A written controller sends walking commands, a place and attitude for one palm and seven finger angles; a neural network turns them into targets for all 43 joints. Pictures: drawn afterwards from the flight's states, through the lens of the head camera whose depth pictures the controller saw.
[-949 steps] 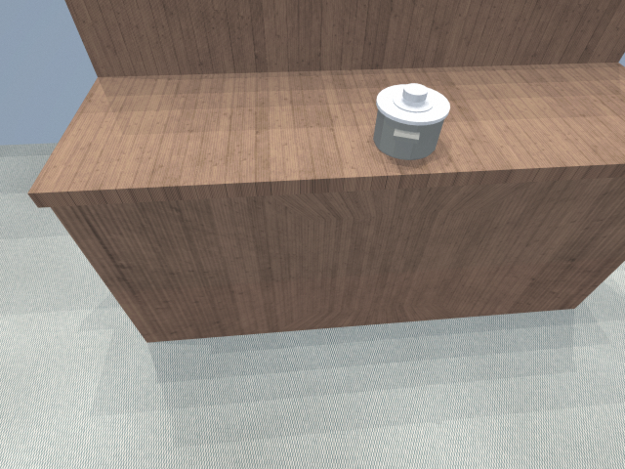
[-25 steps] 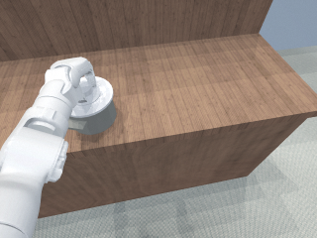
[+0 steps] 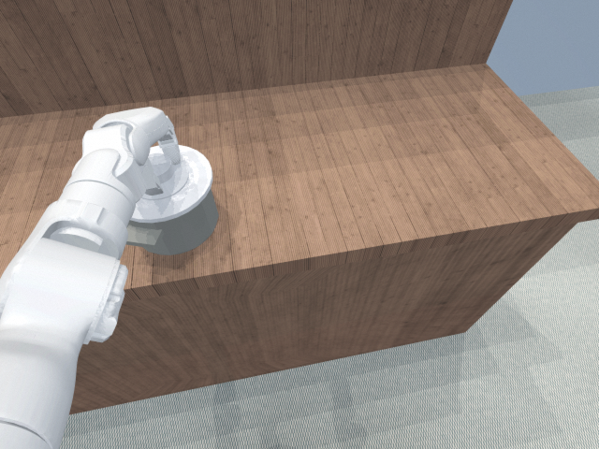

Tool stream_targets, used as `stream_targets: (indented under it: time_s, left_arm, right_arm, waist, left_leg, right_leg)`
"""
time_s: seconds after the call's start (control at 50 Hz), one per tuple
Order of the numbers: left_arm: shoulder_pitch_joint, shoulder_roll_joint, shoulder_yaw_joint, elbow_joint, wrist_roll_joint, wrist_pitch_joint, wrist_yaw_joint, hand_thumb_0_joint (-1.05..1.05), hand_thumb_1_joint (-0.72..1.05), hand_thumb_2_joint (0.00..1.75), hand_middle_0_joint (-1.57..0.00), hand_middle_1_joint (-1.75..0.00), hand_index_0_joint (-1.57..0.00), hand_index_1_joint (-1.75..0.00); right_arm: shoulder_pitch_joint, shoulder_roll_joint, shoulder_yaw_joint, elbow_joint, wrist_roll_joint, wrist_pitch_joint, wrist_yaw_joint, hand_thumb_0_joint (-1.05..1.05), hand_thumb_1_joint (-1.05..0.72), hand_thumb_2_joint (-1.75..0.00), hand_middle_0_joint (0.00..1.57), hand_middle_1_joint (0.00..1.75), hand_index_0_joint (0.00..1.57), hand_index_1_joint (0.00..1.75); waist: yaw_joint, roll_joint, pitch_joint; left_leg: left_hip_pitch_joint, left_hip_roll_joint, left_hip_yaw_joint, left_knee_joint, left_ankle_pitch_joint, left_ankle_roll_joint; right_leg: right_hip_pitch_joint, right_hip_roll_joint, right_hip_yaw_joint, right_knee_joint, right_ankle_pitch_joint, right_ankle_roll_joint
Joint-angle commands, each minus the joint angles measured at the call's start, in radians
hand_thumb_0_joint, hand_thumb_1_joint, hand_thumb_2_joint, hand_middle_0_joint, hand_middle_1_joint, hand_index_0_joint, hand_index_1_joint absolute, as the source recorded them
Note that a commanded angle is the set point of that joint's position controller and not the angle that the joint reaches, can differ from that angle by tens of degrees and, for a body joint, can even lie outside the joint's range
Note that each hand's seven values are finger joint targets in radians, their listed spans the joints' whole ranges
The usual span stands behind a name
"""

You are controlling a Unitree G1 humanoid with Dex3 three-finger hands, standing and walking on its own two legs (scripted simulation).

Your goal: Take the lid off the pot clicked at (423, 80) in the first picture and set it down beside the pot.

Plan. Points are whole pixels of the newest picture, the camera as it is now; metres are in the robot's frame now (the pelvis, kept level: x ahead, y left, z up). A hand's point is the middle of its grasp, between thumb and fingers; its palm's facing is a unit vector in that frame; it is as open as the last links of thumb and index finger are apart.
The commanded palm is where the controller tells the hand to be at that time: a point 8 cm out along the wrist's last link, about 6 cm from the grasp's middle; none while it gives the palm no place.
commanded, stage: close the fingers and squeeze the knob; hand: left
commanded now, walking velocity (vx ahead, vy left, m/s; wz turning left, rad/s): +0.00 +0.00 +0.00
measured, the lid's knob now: (155, 168) +0.51 +0.18 +0.09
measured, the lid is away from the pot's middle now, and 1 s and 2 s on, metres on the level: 0.01 0.02 0.02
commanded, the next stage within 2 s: lift the lid straight up in 0.24 s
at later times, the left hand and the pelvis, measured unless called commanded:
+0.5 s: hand (146, 165) +0.49 +0.18 +0.11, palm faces -0.40 -0.10 -0.91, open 8.3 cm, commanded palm +0.51 +0.18 +0.17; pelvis +0.00 +0.00 +0.00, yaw +0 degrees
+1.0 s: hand (139, 148) +0.50 +0.18 +0.14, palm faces -0.33 -0.11 -0.94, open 8.2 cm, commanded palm +0.50 +0.18 +0.21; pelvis +0.01 +0.00 +0.00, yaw +0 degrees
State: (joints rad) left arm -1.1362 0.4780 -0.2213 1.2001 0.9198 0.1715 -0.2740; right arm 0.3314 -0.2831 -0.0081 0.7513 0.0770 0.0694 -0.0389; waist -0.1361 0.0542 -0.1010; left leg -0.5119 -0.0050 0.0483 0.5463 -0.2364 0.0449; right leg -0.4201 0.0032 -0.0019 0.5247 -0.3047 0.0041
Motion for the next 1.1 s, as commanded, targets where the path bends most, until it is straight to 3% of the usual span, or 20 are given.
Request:
stream_targets:
  time_s: [0.0, 0.04, 0.06, 0.08, 0.1, 0.18, 0.26, 0.3, 0.44, 0.52, 0.6, 0.62, 0.66, 0.74, 0.8, 0.82, 0.9, 0.94, 0.96, 1.08]
  left_arm:
    - [-0.463, 0.229, 0.052, -0.115, 0.018, 0.001, 0.031, 0.00, 0.47, 0.80, -0.85, -1.10, -0.76, -1.04]
    - [-0.490, 0.253, 0.064, -0.128, 0.021, 0.004, 0.035, 0.00, 0.49, 0.82, -0.86, -1.11, -0.77, -1.05]
    - [-0.465, 0.222, 0.044, -0.107, 0.021, 0.007, 0.032, 0.00, 0.50, 0.82, -0.87, -1.11, -0.78, -1.05]
    - [-0.487, 0.260, 0.071, -0.143, 0.025, 0.001, 0.033, 0.00, 0.50, 0.83, -0.87, -1.11, -0.79, -1.06]
    - [-0.486, 0.204, 0.029, -0.155, 0.026, -0.005, 0.026, 0.00, 0.51, 0.84, -0.88, -1.11, -0.79, -1.06]
    - [-0.474, 0.204, 0.032, -0.109, 0.031, 0.005, 0.028, 0.00, 0.54, 0.86, -0.91, -1.13, -0.82, -1.08]
    - [-0.520, 0.210, 0.035, -0.149, 0.028, 0.003, 0.033, 0.00, 0.55, 0.89, -0.94, -1.14, -0.84, -1.09]
    - [-0.479, 0.189, 0.026, -0.111, 0.021, 0.001, 0.025, 0.00, 0.55, 0.89, -0.95, -1.14, -0.85, -1.09]
    - [-0.592, 0.265, 0.074, -0.248, 0.026, -0.016, 0.039, 0.00, 0.55, 0.91, -0.96, -1.14, -0.86, -1.10]
    - [-0.605, 0.239, 0.052, -0.250, 0.012, -0.012, 0.043, 0.00, 0.55, 0.91, -0.97, -1.14, -0.86, -1.10]
    - [-0.624, 0.293, 0.088, -0.275, 0.016, -0.011, 0.053, 0.00, 0.55, 0.91, -0.97, -1.14, -0.86, -1.10]
    - [-0.659, 0.252, 0.052, -0.305, 0.009, -0.012, 0.053, 0.00, 0.55, 0.91, -0.97, -1.14, -0.86, -1.10]
    - [-0.695, 0.240, 0.045, -0.336, 0.007, -0.011, 0.056, 0.00, 0.55, 0.91, -0.97, -1.14, -0.86, -1.10]
    - [-0.665, 0.312, 0.103, -0.333, 0.013, -0.011, 0.060, 0.00, 0.55, 0.91, -0.97, -1.14, -0.86, -1.10]
    - [-0.722, 0.302, 0.091, -0.434, 0.002, -0.028, 0.054, 0.00, 0.55, 0.91, -0.97, -1.14, -0.86, -1.11]
    - [-0.713, 0.329, 0.113, -0.434, 0.005, -0.028, 0.058, 0.00, 0.55, 0.91, -0.97, -1.14, -0.86, -1.11]
    - [-0.639, 0.264, 0.070, -0.323, 0.013, 0.012, 0.047, 0.00, 0.55, 0.91, -0.97, -1.14, -0.86, -1.11]
    - [-0.614, 0.301, 0.094, -0.277, 0.021, 0.041, 0.041, 0.00, 0.55, 0.91, -0.97, -1.14, -0.86, -1.11]
    - [-0.617, 0.252, 0.056, -0.261, 0.012, 0.054, 0.032, 0.00, 0.55, 0.91, -0.97, -1.14, -0.86, -1.11]
    - [-0.681, 0.292, 0.078, -0.370, 0.022, 0.038, -0.021, 0.00, 0.55, 0.91, -0.97, -1.14, -0.86, -1.11]
  right_arm:
    - [0.068, -0.169, -0.043, -0.067, -0.002, -0.016, -0.011, 0.00, -0.90, -0.90, 0.20, 0.30, 0.20, 0.30]
    - [0.073, -0.169, -0.043, -0.068, -0.003, -0.014, -0.013, 0.00, -0.90, -0.90, 0.20, 0.30, 0.20, 0.30]
    - [0.073, -0.164, -0.044, -0.071, -0.004, -0.016, -0.014, 0.00, -0.90, -0.90, 0.20, 0.30, 0.20, 0.30]
    - [0.073, -0.168, -0.044, -0.073, -0.003, -0.015, -0.014, 0.00, -0.90, -0.90, 0.20, 0.30, 0.20, 0.30]
    - [0.071, -0.161, -0.046, -0.079, -0.004, -0.016, -0.014, 0.00, -0.90, -0.90, 0.20, 0.30, 0.20, 0.30]
    - [0.078, -0.165, -0.047, -0.069, -0.003, -0.012, -0.011, 0.00, -0.90, -0.90, 0.20, 0.30, 0.20, 0.30]
    - [0.083, -0.162, -0.049, -0.068, -0.005, -0.014, -0.012, 0.00, -0.90, -0.90, 0.20, 0.30, 0.20, 0.30]
    - [0.086, -0.166, -0.047, -0.067, -0.006, -0.016, -0.014, 0.00, -0.90, -0.90, 0.20, 0.30, 0.20, 0.30]
    - [0.085, -0.155, -0.051, -0.078, -0.006, -0.029, -0.014, 0.00, -0.90, -0.90, 0.20, 0.30, 0.20, 0.30]
    - [0.085, -0.154, -0.049, -0.073, -0.002, -0.040, -0.015, 0.00, -0.90, -0.90, 0.20, 0.30, 0.20, 0.30]
    - [0.085, -0.155, -0.045, -0.073, 0.000, -0.058, -0.019, 0.00, -0.90, -0.90, 0.20, 0.30, 0.20, 0.30]
    - [0.081, -0.150, -0.045, -0.074, 0.000, -0.067, -0.017, 0.00, -0.90, -0.90, 0.20, 0.30, 0.20, 0.30]
    - [0.085, -0.148, -0.047, -0.069, 0.001, -0.084, -0.016, 0.00, -0.90, -0.90, 0.20, 0.30, 0.20, 0.30]
    - [0.091, -0.150, -0.046, -0.071, -0.005, -0.097, -0.019, 0.00, -0.90, -0.90, 0.20, 0.30, 0.20, 0.30]
    - [0.077, -0.143, -0.048, -0.084, -0.004, -0.118, -0.020, 0.00, -0.90, -0.90, 0.20, 0.30, 0.20, 0.30]
    - [0.081, -0.143, -0.049, -0.081, -0.006, -0.120, -0.018, 0.00, -0.90, -0.90, 0.20, 0.30, 0.20, 0.30]
    - [0.068, -0.145, -0.046, -0.070, -0.002, -0.114, -0.011, 0.00, -0.90, -0.90, 0.20, 0.30, 0.20, 0.30]
    - [0.058, -0.154, -0.042, -0.067, -0.001, -0.100, -0.004, 0.00, -0.90, -0.90, 0.20, 0.30, 0.20, 0.30]
    - [0.053, -0.152, -0.040, -0.068, 0.000, -0.096, -0.002, 0.00, -0.90, -0.90, 0.20, 0.30, 0.20, 0.30]
    - [0.035, -0.148, -0.045, -0.100, -0.005, -0.091, -0.001, 0.00, -0.90, -0.90, 0.20, 0.30, 0.20, 0.30]
  waist:
    - [-0.024, -0.073, -0.277]
    - [-0.027, -0.073, -0.303]
    - [-0.029, -0.064, -0.294]
    - [-0.022, -0.067, -0.326]
    - [-0.025, -0.042, -0.351]
    - [-0.033, -0.061, -0.307]
    - [-0.033, -0.025, -0.345]
    - [-0.035, -0.071, -0.329]
    - [-0.025, 0.018, -0.426]
    - [-0.030, -0.003, -0.380]
    - [-0.020, -0.001, -0.411]
    - [-0.029, 0.038, -0.402]
    - [-0.029, 0.051, -0.418]
    - [-0.018, -0.002, -0.470]
    - [-0.013, 0.037, -0.514]
    - [-0.010, 0.048, -0.511]
    - [-0.010, 0.009, -0.419]
    - [-0.002, 0.004, -0.382]
    - [-0.010, -0.013, -0.360]
    - [-0.003, 0.001, -0.478]
  left_leg:
    - [0.305, -0.013, -0.037, -0.014, 0.221, 0.043]
    - [0.305, -0.015, -0.034, -0.013, 0.215, 0.044]
    - [0.305, -0.016, -0.029, -0.007, 0.223, 0.043]
    - [0.315, -0.015, -0.037, -0.007, 0.237, 0.042]
    - [0.344, -0.015, -0.035, -0.003, 0.273, 0.042]
    - [0.330, -0.011, -0.038, 0.002, 0.247, 0.040]
    - [0.358, -0.010, -0.041, 0.002, 0.256, 0.039]
    - [0.336, -0.010, -0.041, 0.002, 0.262, 0.042]
    - [0.428, -0.012, -0.052, 0.001, 0.316, 0.042]
    - [0.429, -0.006, -0.057, -0.013, 0.308, 0.042]
    - [0.445, -0.008, -0.064, -0.024, 0.320, 0.042]
    - [0.459, -0.010, -0.063, -0.023, 0.318, 0.041]
    - [0.499, -0.005, -0.072, -0.019, 0.349, 0.038]
    - [0.497, -0.015, -0.071, -0.019, 0.375, 0.042]
    - [0.542, -0.013, -0.068, -0.013, 0.444, 0.044]
    - [0.558, -0.012, -0.076, -0.006, 0.470, 0.042]
    - [0.499, -0.018, -0.065, -0.017, 0.436, 0.041]
    - [0.459, -0.023, -0.062, -0.028, 0.384, 0.037]
    - [0.445, -0.024, -0.061, -0.028, 0.365, 0.037]
    - [0.530, -0.028, -0.070, -0.009, 0.468, 0.045]
  right_leg:
    - [-0.045, 0.041, -0.028, -0.069, 0.295, -0.028]
    - [-0.030, 0.041, -0.025, -0.061, 0.305, -0.025]
    - [-0.035, 0.040, -0.027, -0.060, 0.311, -0.025]
    - [-0.021, 0.040, -0.025, -0.058, 0.323, -0.026]
    - [-0.029, 0.040, -0.025, -0.056, 0.341, -0.029]
    - [-0.066, 0.046, -0.031, -0.059, 0.303, -0.026]
    - [-0.063, 0.044, -0.031, -0.054, 0.305, -0.028]
    - [-0.062, 0.045, -0.031, -0.058, 0.314, -0.027]
    - [-0.025, 0.046, -0.024, -0.061, 0.355, -0.029]
    - [-0.034, 0.049, -0.032, -0.072, 0.338, -0.028]
    - [-0.011, 0.048, -0.030, -0.076, 0.348, -0.032]
    - [-0.021, 0.048, -0.031, -0.075, 0.346, -0.030]
    - [-0.036, 0.050, -0.034, -0.073, 0.348, -0.029]
    - [0.029, 0.050, -0.027, -0.074, 0.405, -0.025]
    - [0.048, 0.043, -0.023, -0.075, 0.455, -0.026]
    - [0.053, 0.044, -0.024, -0.071, 0.463, -0.025]
    - [0.021, 0.045, -0.031, -0.081, 0.439, -0.027]
    - [0.032, 0.043, -0.031, -0.079, 0.426, -0.030]
    - [0.025, 0.042, -0.036, -0.079, 0.418, -0.029]
    - [0.078, 0.038, -0.022, -0.079, 0.493, -0.024]
